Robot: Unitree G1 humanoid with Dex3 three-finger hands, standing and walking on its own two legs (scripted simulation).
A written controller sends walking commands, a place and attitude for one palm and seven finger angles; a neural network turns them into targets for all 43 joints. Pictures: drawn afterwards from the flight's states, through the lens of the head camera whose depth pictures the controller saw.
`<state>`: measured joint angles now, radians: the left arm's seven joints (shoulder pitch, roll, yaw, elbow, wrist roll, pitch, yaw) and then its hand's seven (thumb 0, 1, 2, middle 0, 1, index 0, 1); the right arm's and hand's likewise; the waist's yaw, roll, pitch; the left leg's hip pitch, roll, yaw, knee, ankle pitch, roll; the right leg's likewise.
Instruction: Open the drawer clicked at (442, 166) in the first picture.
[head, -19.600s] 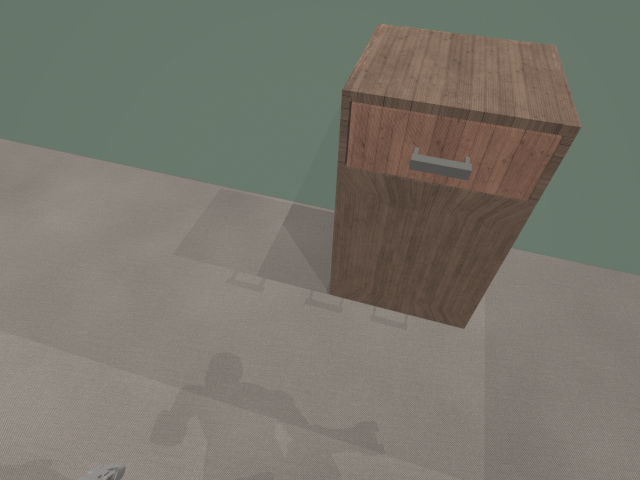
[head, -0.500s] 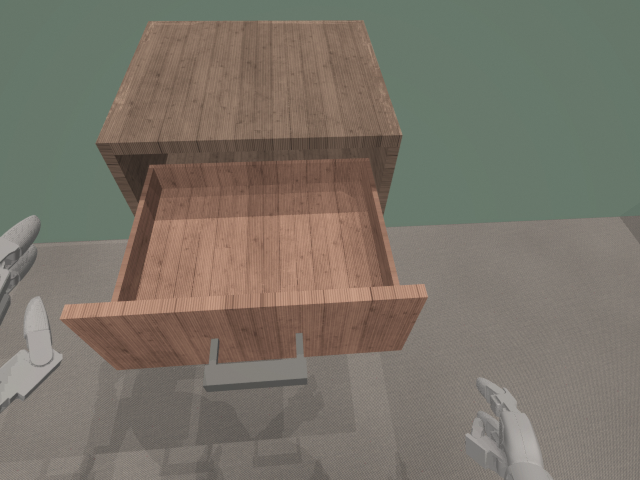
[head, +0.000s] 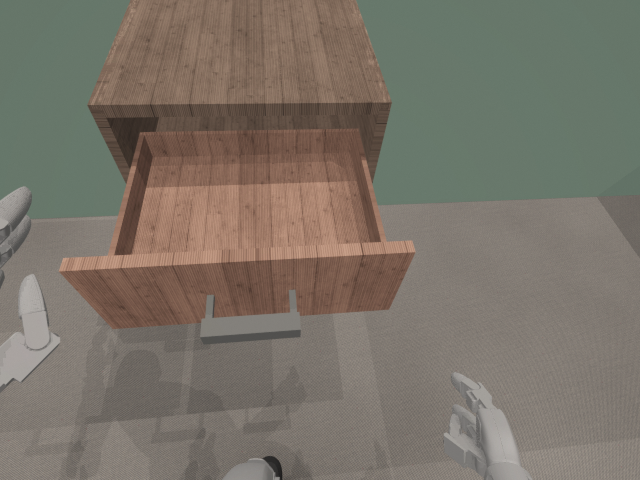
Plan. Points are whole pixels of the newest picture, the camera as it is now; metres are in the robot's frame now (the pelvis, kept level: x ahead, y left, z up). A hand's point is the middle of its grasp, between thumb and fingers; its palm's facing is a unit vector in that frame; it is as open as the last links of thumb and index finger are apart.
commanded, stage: step back with the hand held close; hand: left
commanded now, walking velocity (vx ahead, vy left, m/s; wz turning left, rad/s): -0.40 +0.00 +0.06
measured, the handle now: (252, 313) +0.34 +0.13 -0.05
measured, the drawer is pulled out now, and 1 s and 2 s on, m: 0.30 0.30 0.30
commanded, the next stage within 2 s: stop stepping back and stand still in 0.32 s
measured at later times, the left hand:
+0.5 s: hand out of the picture +0.05 +0.20 +0.17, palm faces +0.31 -0.83 -0.46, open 7.4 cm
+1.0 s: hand out of the picture -0.07 +0.17 +0.18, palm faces +0.37 -0.80 -0.47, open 7.4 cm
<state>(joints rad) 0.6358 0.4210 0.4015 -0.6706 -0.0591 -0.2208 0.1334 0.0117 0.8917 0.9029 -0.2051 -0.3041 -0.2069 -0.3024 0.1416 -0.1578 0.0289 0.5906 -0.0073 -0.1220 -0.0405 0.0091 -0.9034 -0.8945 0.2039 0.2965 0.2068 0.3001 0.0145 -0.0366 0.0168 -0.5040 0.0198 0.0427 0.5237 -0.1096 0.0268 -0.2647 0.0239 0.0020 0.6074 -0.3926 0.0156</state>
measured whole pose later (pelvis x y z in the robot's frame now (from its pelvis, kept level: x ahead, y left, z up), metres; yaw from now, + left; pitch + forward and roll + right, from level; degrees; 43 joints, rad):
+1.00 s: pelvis -0.25 -0.07 +0.01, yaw +4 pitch -1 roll +1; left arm 0.66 0.42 0.37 -0.60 -0.01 -0.21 0.16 0.01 0.89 0.90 -0.21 -0.30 -0.21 -0.30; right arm 0.29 -0.20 -0.02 0.63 0.02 -0.14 -0.06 0.01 -0.91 -0.89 0.20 0.30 0.20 0.30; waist -0.07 -0.05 -0.02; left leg -0.25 0.01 0.04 0.52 -0.25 0.02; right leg -0.47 0.01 -0.06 0.92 -0.41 0.00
